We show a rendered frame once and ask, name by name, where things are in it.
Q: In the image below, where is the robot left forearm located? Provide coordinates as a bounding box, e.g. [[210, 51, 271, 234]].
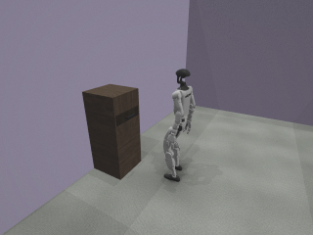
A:
[[170, 112, 182, 135]]

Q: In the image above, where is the right robot hand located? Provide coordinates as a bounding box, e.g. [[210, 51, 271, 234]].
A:
[[183, 121, 192, 134]]

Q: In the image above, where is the robot right forearm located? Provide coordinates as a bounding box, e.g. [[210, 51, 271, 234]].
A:
[[187, 107, 196, 122]]

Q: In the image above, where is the cabinet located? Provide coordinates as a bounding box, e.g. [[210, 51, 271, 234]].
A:
[[82, 84, 142, 180]]

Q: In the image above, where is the right robot thigh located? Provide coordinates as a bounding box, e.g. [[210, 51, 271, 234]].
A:
[[173, 123, 188, 149]]

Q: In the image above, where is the left robot upper arm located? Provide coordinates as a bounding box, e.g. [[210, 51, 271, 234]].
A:
[[172, 90, 184, 117]]

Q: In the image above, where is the right robot upper arm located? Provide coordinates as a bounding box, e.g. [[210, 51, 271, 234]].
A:
[[188, 86, 196, 109]]

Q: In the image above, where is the drawer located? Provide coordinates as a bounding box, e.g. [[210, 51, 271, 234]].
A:
[[115, 106, 138, 126]]

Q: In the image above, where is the left robot hand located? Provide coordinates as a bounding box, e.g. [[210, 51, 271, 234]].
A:
[[166, 134, 176, 149]]

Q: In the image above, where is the right robot foot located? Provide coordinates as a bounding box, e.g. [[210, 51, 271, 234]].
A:
[[175, 165, 182, 171]]

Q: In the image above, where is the handle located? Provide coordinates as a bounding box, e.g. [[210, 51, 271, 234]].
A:
[[124, 114, 136, 119]]

